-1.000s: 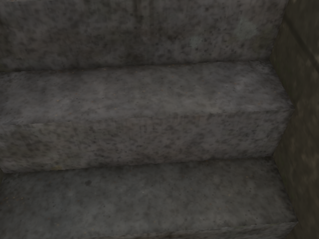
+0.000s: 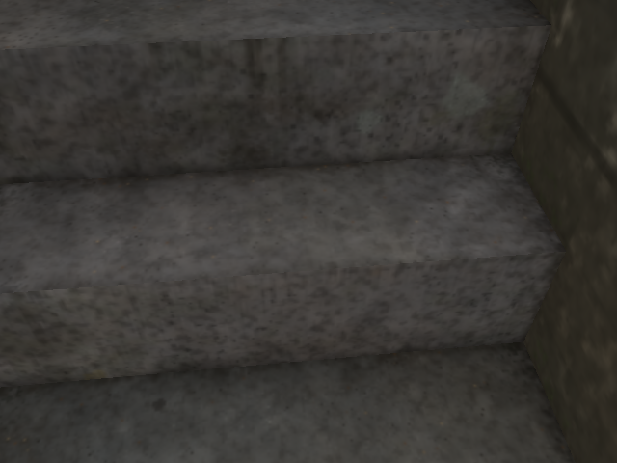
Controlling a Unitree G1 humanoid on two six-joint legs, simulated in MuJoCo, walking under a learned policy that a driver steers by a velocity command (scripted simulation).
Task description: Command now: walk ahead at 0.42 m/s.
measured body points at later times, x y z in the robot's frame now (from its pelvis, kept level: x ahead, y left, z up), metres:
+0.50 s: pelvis +0.03 +0.02 +0.14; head +0.04 +0.02 +0.59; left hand -0.02 +0.28 -0.01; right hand +0.22 -0.18 +0.02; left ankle -0.02 +0.13 -0.53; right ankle -0.02 -0.09 -0.42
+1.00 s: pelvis +0.05 +0.03 +0.02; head +0.07 +0.03 +0.47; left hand -0.21 +0.14 -0.08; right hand +0.33 -0.03 -0.05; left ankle +0.14 +0.19 -0.41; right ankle -0.07 -0.08 -0.73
